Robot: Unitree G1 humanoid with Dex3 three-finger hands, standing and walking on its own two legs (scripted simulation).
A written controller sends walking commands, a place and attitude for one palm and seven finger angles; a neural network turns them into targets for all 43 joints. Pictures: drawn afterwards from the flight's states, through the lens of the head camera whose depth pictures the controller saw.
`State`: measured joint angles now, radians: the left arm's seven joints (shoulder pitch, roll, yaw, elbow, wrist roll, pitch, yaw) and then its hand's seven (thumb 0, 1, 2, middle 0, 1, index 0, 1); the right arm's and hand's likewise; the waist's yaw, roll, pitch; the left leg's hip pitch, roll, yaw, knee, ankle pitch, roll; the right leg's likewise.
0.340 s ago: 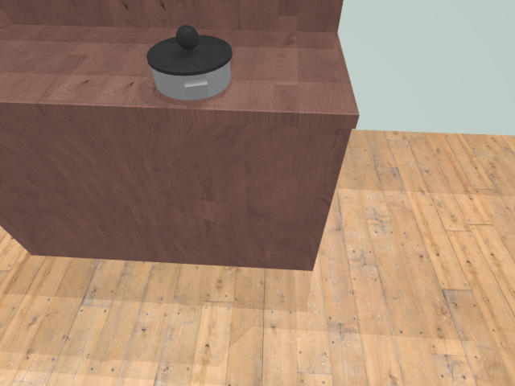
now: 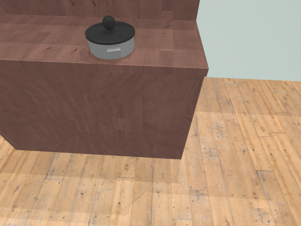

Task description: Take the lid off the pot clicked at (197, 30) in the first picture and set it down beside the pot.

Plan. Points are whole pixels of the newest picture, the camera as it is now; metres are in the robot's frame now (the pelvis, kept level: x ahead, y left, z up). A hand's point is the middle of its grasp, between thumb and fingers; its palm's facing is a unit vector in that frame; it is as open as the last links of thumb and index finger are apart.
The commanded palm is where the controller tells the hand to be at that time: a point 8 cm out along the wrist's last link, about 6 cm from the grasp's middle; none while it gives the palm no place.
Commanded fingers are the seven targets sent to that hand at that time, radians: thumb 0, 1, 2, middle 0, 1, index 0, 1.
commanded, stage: look at it before walking up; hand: left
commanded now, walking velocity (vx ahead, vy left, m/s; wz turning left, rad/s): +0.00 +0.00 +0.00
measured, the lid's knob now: (109, 22) +0.82 +0.22 +0.16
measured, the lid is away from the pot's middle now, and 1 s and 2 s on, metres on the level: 0.00 0.00 0.00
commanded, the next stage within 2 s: take the last steps up to it in 0.30 s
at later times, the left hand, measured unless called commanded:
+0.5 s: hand out of the picture +0.05 +0.23 -0.17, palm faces -0.01 -0.96 -0.28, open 7.4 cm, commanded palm none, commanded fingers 0.00 0.90 0.90 -0.20 -0.30 -0.20 -0.30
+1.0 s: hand out of the picture +0.16 +0.25 -0.18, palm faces +0.02 -0.99 -0.15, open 7.3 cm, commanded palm none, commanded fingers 0.00 0.90 0.90 -0.20 -0.30 -0.20 -0.30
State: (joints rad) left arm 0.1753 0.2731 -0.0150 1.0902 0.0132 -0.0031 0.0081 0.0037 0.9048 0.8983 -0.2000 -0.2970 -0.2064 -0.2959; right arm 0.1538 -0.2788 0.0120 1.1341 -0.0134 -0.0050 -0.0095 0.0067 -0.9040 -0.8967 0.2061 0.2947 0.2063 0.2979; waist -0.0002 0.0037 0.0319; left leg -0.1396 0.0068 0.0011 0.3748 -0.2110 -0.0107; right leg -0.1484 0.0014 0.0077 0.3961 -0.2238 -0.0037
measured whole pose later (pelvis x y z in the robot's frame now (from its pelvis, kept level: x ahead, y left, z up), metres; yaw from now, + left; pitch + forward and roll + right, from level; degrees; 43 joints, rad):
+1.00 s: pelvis +0.13 +0.07 +0.00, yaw +1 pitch +0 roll +0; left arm 0.25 0.18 0.05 1.05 0.03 0.00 -0.02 0.01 0.91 0.90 -0.20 -0.30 -0.20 -0.30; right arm 0.50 -0.09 0.02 1.16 -0.01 -0.08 -0.04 0.00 -0.90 -0.90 0.21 0.29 0.21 0.30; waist -0.02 -0.03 0.06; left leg 0.04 -0.07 0.10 0.24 -0.29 0.09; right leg -0.61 -0.08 -0.07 1.06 -0.22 -0.01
